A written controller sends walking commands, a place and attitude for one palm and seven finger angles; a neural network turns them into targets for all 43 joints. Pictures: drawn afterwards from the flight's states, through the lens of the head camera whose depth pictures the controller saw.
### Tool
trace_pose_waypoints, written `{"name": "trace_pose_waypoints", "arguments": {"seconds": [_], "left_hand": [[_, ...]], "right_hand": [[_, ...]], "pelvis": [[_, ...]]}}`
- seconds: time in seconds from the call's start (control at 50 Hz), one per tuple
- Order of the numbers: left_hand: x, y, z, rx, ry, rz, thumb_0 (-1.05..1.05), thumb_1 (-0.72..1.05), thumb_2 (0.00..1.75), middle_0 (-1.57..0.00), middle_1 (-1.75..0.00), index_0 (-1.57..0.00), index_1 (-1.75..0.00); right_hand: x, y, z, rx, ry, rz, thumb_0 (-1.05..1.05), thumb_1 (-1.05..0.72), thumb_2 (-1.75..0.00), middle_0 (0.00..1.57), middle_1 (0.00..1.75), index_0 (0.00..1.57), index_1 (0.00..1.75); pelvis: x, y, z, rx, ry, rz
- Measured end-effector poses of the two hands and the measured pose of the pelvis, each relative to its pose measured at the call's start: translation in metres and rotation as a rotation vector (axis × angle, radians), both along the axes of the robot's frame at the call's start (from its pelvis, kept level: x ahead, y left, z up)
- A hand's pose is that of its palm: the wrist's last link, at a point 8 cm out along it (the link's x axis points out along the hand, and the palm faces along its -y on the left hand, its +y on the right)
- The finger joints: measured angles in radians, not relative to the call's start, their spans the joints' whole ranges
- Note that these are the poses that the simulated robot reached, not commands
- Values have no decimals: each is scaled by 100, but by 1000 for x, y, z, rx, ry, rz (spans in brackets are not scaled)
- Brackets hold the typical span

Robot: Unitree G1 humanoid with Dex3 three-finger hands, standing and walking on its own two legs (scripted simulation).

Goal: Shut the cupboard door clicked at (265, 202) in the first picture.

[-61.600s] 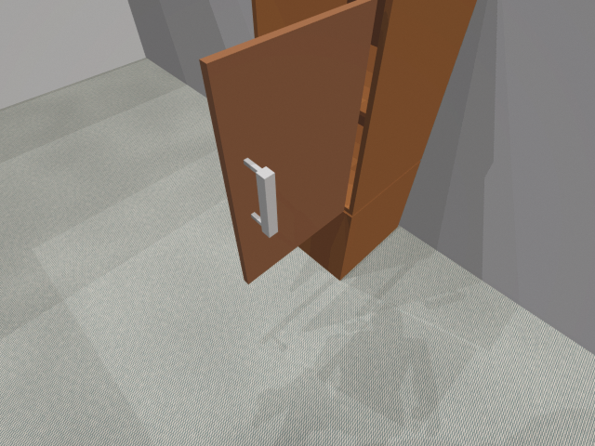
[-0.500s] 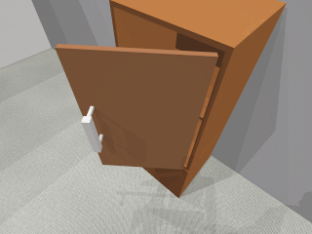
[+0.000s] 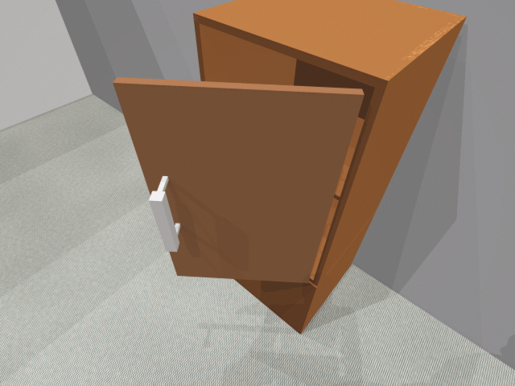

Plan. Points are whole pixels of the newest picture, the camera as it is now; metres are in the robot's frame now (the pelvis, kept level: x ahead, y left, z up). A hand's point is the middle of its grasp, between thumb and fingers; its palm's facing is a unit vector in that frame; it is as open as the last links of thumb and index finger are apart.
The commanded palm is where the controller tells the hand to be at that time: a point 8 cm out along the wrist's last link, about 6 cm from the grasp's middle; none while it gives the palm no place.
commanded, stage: come to a stop and stand still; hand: left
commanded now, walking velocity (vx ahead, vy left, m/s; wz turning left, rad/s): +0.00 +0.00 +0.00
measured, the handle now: (168, 215) +0.44 +0.21 -0.03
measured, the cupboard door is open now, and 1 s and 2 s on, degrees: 38 38 38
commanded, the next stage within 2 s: look again from close up in 0.06 s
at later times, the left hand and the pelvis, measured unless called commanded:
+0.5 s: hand out of the picture -0.02 +0.16 -0.18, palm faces +0.01 -0.99 -0.15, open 7.4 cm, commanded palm none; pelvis -0.01 +0.01 +0.00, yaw +0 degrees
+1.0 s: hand (157, 343) +0.19 +0.16 -0.02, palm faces +0.13 -0.99 -0.01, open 6.9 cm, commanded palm +0.10 +0.21 -0.06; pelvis -0.03 +0.00 -0.04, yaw +3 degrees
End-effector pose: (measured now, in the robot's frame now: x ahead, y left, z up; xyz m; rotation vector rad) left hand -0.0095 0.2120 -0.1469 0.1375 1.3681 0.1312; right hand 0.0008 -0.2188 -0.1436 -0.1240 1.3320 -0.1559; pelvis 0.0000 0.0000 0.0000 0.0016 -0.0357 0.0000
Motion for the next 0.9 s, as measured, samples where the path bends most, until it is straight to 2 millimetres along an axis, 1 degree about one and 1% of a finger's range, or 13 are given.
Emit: {"name": "trace_pose_waypoints", "arguments": {"seconds": [0.16,0.36,0.54,0.76,0.78,0.8,0.84,0.86,0.9], "left_hand": [[-3,5,0,1,-2,-2,0,91,90,-20,-30,-20,-30],[-9,3,0,-14,13,-1,0,90,90,-20,-30,-20,-30],[-12,0,-1,-25,28,1,0,90,90,-20,-30,-20,-30],[-12,-1,-3,-26,26,-4,0,90,90,-20,-30,-20,-30],[-6,6,2,-11,2,39,2,92,90,-20,-30,-20,-30],[8,17,12,19,-70,65,4,94,90,-20,-30,-21,-30],[45,31,46,78,-341,73,6,96,90,-21,-30,-21,-31],[65,33,64,97,-471,70,6,96,90,-21,-31,-21,-31],[106,30,96,110,-715,54,5,96,90,-22,-32,-22,-33]], "right_hand": [[-11,6,1,7,24,0,1,-91,-90,20,30,20,30],[-21,12,2,13,56,-9,0,-90,-90,20,30,20,30],[-23,16,2,16,64,-17,0,-90,-90,20,30,20,30],[-22,18,2,15,61,-18,1,-91,-90,20,30,20,30],[-20,15,4,-6,31,-11,1,-91,-90,20,30,20,30],[-15,10,8,-34,-35,-11,2,-92,-90,20,30,21,30],[-1,-2,15,-69,-194,-12,3,-93,-89,20,30,21,30],[8,-8,17,-76,-271,-5,3,-93,-89,20,30,21,30],[30,-20,19,-88,-403,35,3,-92,-90,20,30,21,30]], "pelvis": [[-4,2,1,0,-3,1],[-6,5,2,0,-2,-1],[-6,7,3,0,-2,-6],[-5,9,3,-5,0,-9],[-7,8,1,-5,-3,-3],[-8,7,0,-3,-3,-1],[-8,5,-4,7,7,5],[-9,5,-6,11,10,17],[-14,5,-12,7,22,50]]}}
